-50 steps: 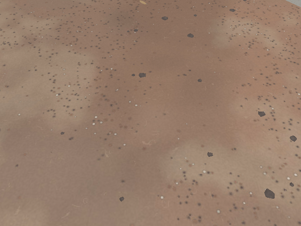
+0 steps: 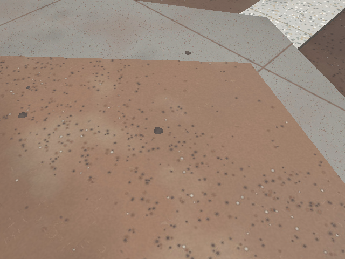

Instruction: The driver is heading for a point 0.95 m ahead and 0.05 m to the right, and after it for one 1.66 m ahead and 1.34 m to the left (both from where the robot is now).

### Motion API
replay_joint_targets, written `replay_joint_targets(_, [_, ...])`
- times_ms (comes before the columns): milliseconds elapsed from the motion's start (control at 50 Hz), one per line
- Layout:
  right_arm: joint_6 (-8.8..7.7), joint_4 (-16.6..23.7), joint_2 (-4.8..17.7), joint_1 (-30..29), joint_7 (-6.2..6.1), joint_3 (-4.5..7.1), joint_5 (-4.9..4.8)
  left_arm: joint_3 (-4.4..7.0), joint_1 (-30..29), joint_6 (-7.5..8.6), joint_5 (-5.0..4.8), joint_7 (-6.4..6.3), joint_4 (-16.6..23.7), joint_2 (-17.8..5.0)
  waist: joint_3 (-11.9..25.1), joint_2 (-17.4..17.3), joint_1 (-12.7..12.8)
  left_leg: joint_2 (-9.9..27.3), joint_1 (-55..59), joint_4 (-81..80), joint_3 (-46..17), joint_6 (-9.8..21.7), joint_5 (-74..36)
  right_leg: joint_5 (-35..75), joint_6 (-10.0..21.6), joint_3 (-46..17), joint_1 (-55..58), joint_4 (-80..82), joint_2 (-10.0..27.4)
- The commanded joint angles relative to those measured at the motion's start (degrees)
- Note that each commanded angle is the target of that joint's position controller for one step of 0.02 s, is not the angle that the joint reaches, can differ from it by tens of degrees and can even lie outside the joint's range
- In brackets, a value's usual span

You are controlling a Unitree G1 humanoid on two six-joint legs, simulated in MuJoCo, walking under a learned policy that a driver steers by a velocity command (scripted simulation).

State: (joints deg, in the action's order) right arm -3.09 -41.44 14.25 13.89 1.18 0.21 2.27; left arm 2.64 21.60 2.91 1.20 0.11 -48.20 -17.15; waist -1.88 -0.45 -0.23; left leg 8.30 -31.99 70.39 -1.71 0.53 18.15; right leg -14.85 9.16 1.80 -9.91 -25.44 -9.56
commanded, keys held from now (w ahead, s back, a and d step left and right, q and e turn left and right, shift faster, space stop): w+shift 0.72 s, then w+q+shift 0.28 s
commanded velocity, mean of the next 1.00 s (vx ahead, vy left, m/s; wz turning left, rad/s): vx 1.00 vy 0.00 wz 0.06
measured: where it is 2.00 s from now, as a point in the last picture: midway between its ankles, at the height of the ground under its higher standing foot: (136, 47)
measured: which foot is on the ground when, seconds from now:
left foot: up 0.00-0.24, down 0.26-0.72, up 0.74-1.00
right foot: down 0.00-0.24, up 0.26-0.68, down 0.70-1.00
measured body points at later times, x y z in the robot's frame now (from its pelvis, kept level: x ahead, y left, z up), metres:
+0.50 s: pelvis +0.48 +0.06 +0.01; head +0.49 +0.05 +0.46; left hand +0.67 +0.29 -0.08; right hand +0.43 -0.22 -0.13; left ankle +0.43 +0.14 -0.73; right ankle +0.56 -0.09 -0.65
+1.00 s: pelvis +0.98 -0.01 +0.00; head +0.99 -0.01 +0.45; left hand +0.91 +0.26 -0.12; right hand +1.16 -0.25 -0.10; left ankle +1.10 +0.14 -0.65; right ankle +0.88 -0.08 -0.73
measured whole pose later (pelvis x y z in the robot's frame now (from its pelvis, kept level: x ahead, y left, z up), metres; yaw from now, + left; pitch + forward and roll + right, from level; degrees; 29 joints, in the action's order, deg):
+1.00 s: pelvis +0.98 -0.01 +0.00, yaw +6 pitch +0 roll -2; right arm -0.9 -44.7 16.8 8.6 3.1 1.8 0.8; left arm 2.7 26.7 7.3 1.3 0.8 -55.1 -15.6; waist -0.7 -2.9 2.4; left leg 6.5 -43.8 60.2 0.7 4.8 1.4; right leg -16.9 3.7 11.3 3.6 -13.3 -4.6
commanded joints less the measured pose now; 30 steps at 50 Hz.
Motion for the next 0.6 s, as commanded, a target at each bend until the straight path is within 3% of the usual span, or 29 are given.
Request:
replay_joint_targets(20, [0.82,3.9,4.8,-2.5,0.86,0.95,0.53,1.13,0.1,3.09,-1.0,0.23,2.9,-5.1,-5.4,0.3,-0.6,2.4,-7.9,-9.4,2.1,-0.9,-5.3,12.1,7.0,-15.4,-3.0,19.3,14.9])
replay_joint_targets(40, [0.55,5.8,4.1,-6.4,1.06,0.5,0.22,1.38,0.2,3.39,-1.07,0.51,2.7,-6.0,-6.5,1.6,-0.1,2.3,-7.5,-16.1,2.5,-0.9,-10.6,13.9,6.7,-13.6,-4.0,20.6,14.3])
replay_joint_targets(80, [0.03,6.7,4.0,-10.7,1.74,0.2,-0.34,1.44,0.5,4.11,-1.53,0.86,2.5,-6.1,-6.4,0.6,1.0,0.1,-1.6,-27.1,4.5,0.1,-21.7,18.4,4.9,-9.4,-5.0,22.8,12.0])
replay_joint_targets(120, [-0.36,7.2,4.0,-13.5,2.2,0.16,-1.19,1.44,3.4,4.88,-2.23,0.81,1.1,-7.1,-6.1,0.0,2.5,-2.4,3.7,-34.0,6.5,2.1,-30.4,27.1,3.6,-8.6,-1.5,26.3,14.1])
replay_joint_targets(140, [-0.43,7.4,4.3,-13.9,2.07,0.23,-1.31,1.65,3.6,4.92,-2.05,0.67,0.4,-8.3,-6.0,1.0,2.3,-3.0,4.6,-36.4,6.1,3.0,-31.7,30.5,3.1,-8.1,2.0,26.3,15.4])
replay_joint_targets(180, [-0.49,7.0,6.2,-13.4,1.47,0.96,-0.74,1.78,4.8,4.55,-1.35,0.25,-0.8,-10.2,-2.8,1.6,1.7,-7.2,6.3,-38.6,8.3,4.7,-25.9,51.5,1.4,-6.2,12.1,20.0,16.3])
replay_joint_targets(200, [-0.45,6.4,7.5,-10.9,0.94,1.52,-0.61,2.0,5.0,4.07,-0.56,-0.19,-1.3,-11.5,0.1,3.8,0.0,-9.6,9.1,-38.1,8.8,5.4,-20.6,63.0,0.5,-5.8,15.8,14.1,17.2])
replay_joint_targets(220, [-0.37,4.7,9.5,-4.1,0.23,2.43,-0.7,2.24,4.6,3.31,0.56,-0.72,-1.7,-12.7,4.6,5.4,-3.7,-11.4,15.6,-37.5,7.9,6.3,-15.2,70.4,-0.2,-5.8,17.7,4.5,18.3])
replay_joint_targets(240, [-0.14,1.1,11.2,7.7,-0.72,3.43,-0.75,2.46,2.4,2.3,1.46,-1.28,-1.7,-13.5,9.9,5.5,-9.9,-12.0,26.7,-38.1,7.9,7.1,-10.7,69.9,-0.8,-4.7,14.8,-10.0,17.9])
replay_joint_targets(260, [0.2,-1.8,14.4,19.5,-1.91,4.71,-0.09,1.84,0.6,2.07,2.09,-1.49,-1.1,-11.3,15.3,4.2,-15.2,-6.0,41.4,-35.0,2.2,8.5,-2.5,57.4,-1.1,-3.6,3.9,-29.1,15.6])
replay_joint_targets(280, [-0.12,-2.2,21.8,20.6,-2.03,7.01,1.89,-0.5,9.5,2.75,-1.38,-0.05,1.9,-1.4,23.5,-17.3,-7.5,12.9,58.8,-40.9,-31.5,18.5,15.3,6.8,-4.3,-3.4,-20.6,-59.0,4.2])
replay_joint_targets(300, [0.03,-2.0,16.4,17.9,-0.69,6.17,0.23,-0.32,4.6,3.78,-0.66,-0.12,1.6,-5.1,25.0,-11.2,-9.2,12.7,57.6,-52.9,-48.1,17.4,18.4,-8.8,-2.5,-9.8,-27.9,-63.1,2.2])
replay_joint_targets(320, [-0.45,-2.1,14.0,11.0,-0.44,5.74,0.12,-0.28,-1.8,3.82,-1.17,-0.37,3.6,-5.5,12.4,-6.9,-6.3,11.3,48.5,-53.4,-37.2,16.0,14.6,-3.4,-2.0,-9.7,-33.1,-62.1,7.1])
replay_joint_targets(340, [-0.79,-2.6,10.4,8.9,-0.14,5.04,-0.1,-0.77,-4.9,3.84,-0.49,-0.06,4.2,-5.6,7.9,0.7,-5.1,9.8,39.8,-54.5,-29.9,15.0,8.6,-0.7,-2.0,-8.8,-31.4,-57.9,9.8])
replay_joint_targets(360, [-1.08,-3.4,8.5,8.0,-0.22,4.4,0.12,-1.02,-6.3,3.37,0.1,0.47,4.6,-4.4,4.0,2.2,-3.1,7.3,32.3,-56.1,-24.2,13.7,5.9,-0.8,-2.1,-8.8,-29.6,-54.8,11.3])
replay_joint_targets(380, [-1.43,-4.8,6.0,8.2,-0.3,3.47,0.16,-1.37,-6.0,2.46,0.87,0.96,5.5,-3.4,1.4,0.4,-0.6,5.5,25.4,-57.2,-20.3,12.6,2.5,-1.1,-2.7,-8.8,-26.8,-52.3,12.2])
replay_joint_targets(400, [-1.75,-5.6,5.6,7.9,-0.38,3.18,-0.26,-1.85,-5.4,1.49,1.25,1.58,5.5,-1.8,0.8,-1.0,1.2,4.4,22.3,-59.6,-17.5,12.1,5.2,-2.1,-3.5,-8.6,-25.9,-50.0,13.2])
replay_joint_targets(440, [-2.93,-6.7,7.1,8.4,-0.31,3.45,-1.25,-2.48,-9.1,0.42,1.57,2.37,7.4,-0.9,-3.3,-2.5,2.3,3.2,18.0,-64.7,-13.3,12.3,4.4,-0.3,-5.0,-6.8,-29.3,-44.6,15.4])
replay_joint_targets(500, [-4.1,-7.1,7.8,9.2,0.35,3.62,-1.85,-3.24,-18.9,0.93,1.3,2.98,11.5,-1.3,-7.4,-1.7,1.5,-0.6,15.1,-69.2,-4.2,11.5,-7.2,12.2,-6.3,-2.7,-29.6,-27.3,17.5])
replay_joint_targets(540, [-4.7,-7.7,7.9,10.6,0.57,3.73,-2.88,-3.67,-23.0,1.15,0.56,3.8,11.8,-0.6,-6.3,0.4,-0.2,-3.3,15.2,-72.7,1.1,10.1,-16.3,22.1,-5.6,2.0,-21.6,-16.9,14.9])
replay_joint_targets(560, [-5.13,-7.7,10.2,11.4,0.48,4.16,-3.02,-3.97,-24.0,1.39,0.16,4.01,12.5,0.2,-6.8,-1.9,-0.1,-0.4,15.8,-74.0,0.7,10.2,-20.6,25.0,-5.0,1.6,-18.4,-13.0,15.3])
replay_joint_targets(600, [-5.03,-9.3,10.5,13.9,0.3,4.19,-3.1,-3.5,-26.4,1.46,0.39,3.57,12.6,-1.4,-7.2,-0.3,-1.0,0.7,26.0,-73.6,2.9,9.4,-31.6,26.7,-3.7,2.8,-19.5,-7.8,14.0])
